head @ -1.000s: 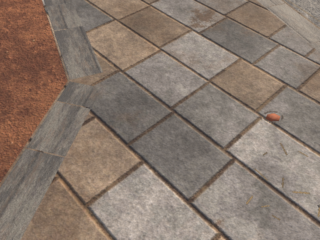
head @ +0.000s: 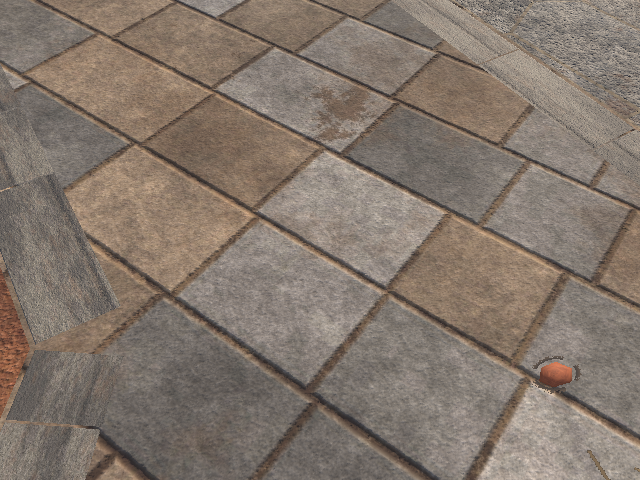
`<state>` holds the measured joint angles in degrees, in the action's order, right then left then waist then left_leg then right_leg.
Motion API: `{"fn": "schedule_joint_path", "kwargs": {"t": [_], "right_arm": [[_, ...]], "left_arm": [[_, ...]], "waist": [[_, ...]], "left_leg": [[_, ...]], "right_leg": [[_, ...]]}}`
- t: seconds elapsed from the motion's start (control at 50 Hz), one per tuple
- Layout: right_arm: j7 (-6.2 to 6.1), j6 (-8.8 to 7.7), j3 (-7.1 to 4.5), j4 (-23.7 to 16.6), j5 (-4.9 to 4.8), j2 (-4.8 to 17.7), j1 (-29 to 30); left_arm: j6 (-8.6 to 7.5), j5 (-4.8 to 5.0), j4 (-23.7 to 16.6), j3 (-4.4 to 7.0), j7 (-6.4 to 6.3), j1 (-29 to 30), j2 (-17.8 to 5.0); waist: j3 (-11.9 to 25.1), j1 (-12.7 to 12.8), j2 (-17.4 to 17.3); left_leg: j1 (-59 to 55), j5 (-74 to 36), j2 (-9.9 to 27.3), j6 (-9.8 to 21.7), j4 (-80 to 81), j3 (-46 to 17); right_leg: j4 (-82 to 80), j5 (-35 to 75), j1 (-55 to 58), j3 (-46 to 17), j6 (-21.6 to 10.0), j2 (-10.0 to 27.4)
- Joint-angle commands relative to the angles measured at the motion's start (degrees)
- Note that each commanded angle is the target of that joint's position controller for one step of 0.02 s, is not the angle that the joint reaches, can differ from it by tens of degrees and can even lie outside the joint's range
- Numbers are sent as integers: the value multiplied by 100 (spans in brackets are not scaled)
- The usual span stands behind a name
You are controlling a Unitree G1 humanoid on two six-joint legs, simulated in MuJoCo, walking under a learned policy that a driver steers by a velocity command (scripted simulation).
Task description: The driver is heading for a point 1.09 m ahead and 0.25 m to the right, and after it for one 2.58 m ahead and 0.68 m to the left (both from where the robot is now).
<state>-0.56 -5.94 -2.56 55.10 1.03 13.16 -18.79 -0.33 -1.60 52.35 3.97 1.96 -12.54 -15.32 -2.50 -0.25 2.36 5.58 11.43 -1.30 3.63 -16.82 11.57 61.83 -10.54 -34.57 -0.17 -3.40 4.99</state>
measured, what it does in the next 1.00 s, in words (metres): walks ahead, turning right: right foot, then left foot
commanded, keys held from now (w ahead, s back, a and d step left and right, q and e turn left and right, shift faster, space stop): w+e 0.56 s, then w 0.44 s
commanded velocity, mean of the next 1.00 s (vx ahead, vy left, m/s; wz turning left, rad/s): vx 0.50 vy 0.00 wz -0.43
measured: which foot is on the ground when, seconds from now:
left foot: down 0.00-0.26, up 0.28-0.80, down 0.82-1.00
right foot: up 0.00-0.26, down 0.28-0.82, up 0.84-1.00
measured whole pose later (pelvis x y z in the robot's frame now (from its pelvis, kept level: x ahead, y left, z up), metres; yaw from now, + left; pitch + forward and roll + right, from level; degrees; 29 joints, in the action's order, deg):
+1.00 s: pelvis +0.54 -0.11 -0.01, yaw -26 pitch +0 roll +0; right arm 0.6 -4.0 -2.6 49.1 1.2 14.1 -14.7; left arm -2.8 -1.8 50.8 2.8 0.8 -17.3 -15.3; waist -2.6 0.8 2.1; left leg 13.2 9.8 -3.3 4.3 -22.8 4.0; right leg 64.3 -18.1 -23.1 -3.2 -4.3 -1.4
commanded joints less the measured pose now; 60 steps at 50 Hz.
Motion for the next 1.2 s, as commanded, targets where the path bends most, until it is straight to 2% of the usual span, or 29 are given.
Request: {"fn": "schedule_joint_path", "kwargs": {"t": [0.02,0.1,0.18,0.22,0.24,0.26,0.28,0.3,0.32,0.34,0.36,0.38,0.42,0.46,0.5,0.6,0.72,0.76,0.8,0.82,0.84,0.86,0.88,0.9,0.92,0.96,1.02,1.1,1.2], "right_arm": [[-12,-102,-79,-209,9,474,-74],[-42,-81,-107,-122,7,619,-315],[-103,38,-151,-1,35,752,-593],[-134,120,-197,-2,50,915,-550],[-135,182,-226,-12,54,1006,-529],[-120,246,-246,-53,38,1073,-491],[-97,266,-235,-184,32,1035,-408],[32,215,-92,-633,-46,318,-578],[63,130,-185,-872,-11,787,168],[91,53,-164,-1015,-53,737,585],[78,-9,-133,-958,-67,690,484],[56,18,-148,-880,-5,682,402],[62,240,-144,-848,174,619,192],[109,385,-119,-935,190,503,265],[128,438,-106,-1111,179,487,701],[170,435,-59,-1458,139,505,1706],[244,314,28,-1763,82,491,2461],[230,267,-2,-1721,70,596,2144],[135,207,-115,-1379,49,819,1059],[61,146,-180,-1155,86,962,211],[-29,120,-270,-1073,211,1393,-733],[21,186,-394,-928,215,1789,-699],[84,246,-285,-1027,50,1193,-159],[109,238,-195,-1103,-1,837,332],[125,210,-141,-1067,43,654,506],[101,134,-86,-878,15,544,402],[123,13,-107,-641,-51,641,46],[125,21,-101,-419,-66,643,-323],[115,31,-113,-199,-58,750,-735]], "left_arm": [[8,-1,-411,-45,90,255,31],[-19,-26,-740,-138,163,1080,102],[-27,-68,-946,-120,186,1399,-19],[-22,-84,-895,-64,145,1099,-120],[-39,-80,-780,-8,117,665,-206],[-91,-86,-576,77,70,-29,-326],[-134,-155,-298,238,-17,-973,-690],[-114,-153,-362,417,-101,-979,-1424],[-34,16,-451,428,-123,-1137,-1487],[-8,44,-393,386,-179,-859,-1334],[-39,88,-392,308,-197,-584,-994],[-88,103,-427,256,-211,-309,-792],[-206,161,-476,171,-210,-124,-568],[-310,184,-423,186,-191,-290,-698],[-337,169,-390,211,-183,-532,-807],[-324,161,-301,192,-185,-1137,-780],[-352,67,-110,104,-282,-1645,-718],[-370,47,-119,111,-318,-1461,-829],[-401,32,-112,122,-302,-1274,-949],[-425,53,-122,105,-271,-1196,-919],[-461,71,-309,2,-253,-1290,-542],[-428,266,-246,-30,-223,-2138,-211],[-377,50,-167,20,-265,-1666,-675],[-382,39,-269,31,-213,-1147,-655],[-384,43,-339,-4,-178,-917,-539],[-283,-46,-337,-34,-103,-924,-412],[-199,-84,-371,-76,-31,-762,-286],[-191,-75,-707,-158,18,316,-194],[-231,-7,-964,-275,30,1246,-59]], "waist": [[-186,74,-630],[-317,-115,-619],[-331,-153,-640],[-87,28,-779],[168,214,-799],[576,501,-711],[1107,936,-299],[1556,567,1144],[1776,797,446],[967,674,96],[500,418,-247],[247,168,-428],[336,-97,-373],[317,-165,-288],[173,-47,-194],[32,351,37],[-97,633,147],[-93,390,216],[383,-101,185],[850,-522,-6],[1663,-772,-651],[2008,-282,-2065],[1125,-185,-797],[456,-108,-407],[218,-27,-275],[140,135,-641],[157,182,-704],[-139,-9,-626],[-155,-258,-660]], "left_leg": [[46,-1469,1502,450,947,-614],[-222,-1904,1545,414,876,-151],[-977,-3016,1748,345,389,145],[-1202,-4697,1770,279,-411,334],[-1243,-5245,1764,270,-1160,385],[-997,-5044,1722,208,-2252,443],[42,-3667,1586,1,-3859,481],[2741,1330,548,-379,-6009,361],[3603,1916,75,-431,-6716,-1015],[4034,1278,461,-348,-6524,-1287],[3748,812,674,-316,-5933,-1281],[3371,699,800,-334,-5501,-1309],[2727,657,852,-469,-5063,-1351],[2697,578,815,-588,-4688,-1256],[2940,155,797,-678,-4208,-1175],[3414,-863,669,-688,-2924,-1165],[3187,-1038,388,-357,-1842,-986],[2543,-706,255,-148,-1474,-984],[1138,-308,-107,77,-1150,-843],[-53,-489,140,251,-906,-1050],[-1372,229,1504,542,-897,-2592],[-2286,438,2639,1337,-78,-5286],[-1517,1194,2343,1160,191,-5158],[-714,977,2096,1045,271,-4156],[-272,303,1816,922,400,-3539],[163,-547,1431,750,569,-2715],[173,-1217,1346,854,759,-2305],[29,-1488,1151,832,1040,-1840],[-204,-2135,1088,687,900,-1480]], "right_leg": [[-511,650,-434,52,78,135],[-1847,1087,-158,465,-12,0],[-2413,445,28,766,-321,-218],[-2529,-177,592,980,-550,-583],[-2634,-443,1061,1033,-687,-807],[-2972,-427,1908,1003,-847,-1017],[-3404,-582,3333,248,-1113,-652],[-3720,-769,5182,-2732,-1954,1159],[-4548,-622,5299,-4275,-2145,1479],[-4614,-123,4794,-3260,-1967,1375],[-4661,580,4019,-2675,-1732,1161],[-4705,1217,3434,-2198,-1523,851],[-4799,1904,2882,-1716,-1392,500],[-4879,2112,2650,-1515,-1403,321],[-4995,1901,2572,-1479,-1313,194],[-4986,1861,3103,-1557,-1026,108],[-4710,2760,3845,-1562,-873,331],[-4495,3327,3828,-1527,-722,423],[-3408,4676,3749,-1319,-543,247],[-2327,4251,3270,-1087,-446,0],[-641,2248,2335,-811,-352,-370],[943,-1933,609,-454,-134,-1391],[1237,-1565,80,-802,-226,-937],[1037,-1035,102,-759,-214,-728],[796,-784,211,-682,-193,-554],[414,-660,518,-544,-89,-356],[120,-497,338,-310,61,-242],[-918,239,-278,35,267,16],[-2411,916,178,363,258,-147]]}}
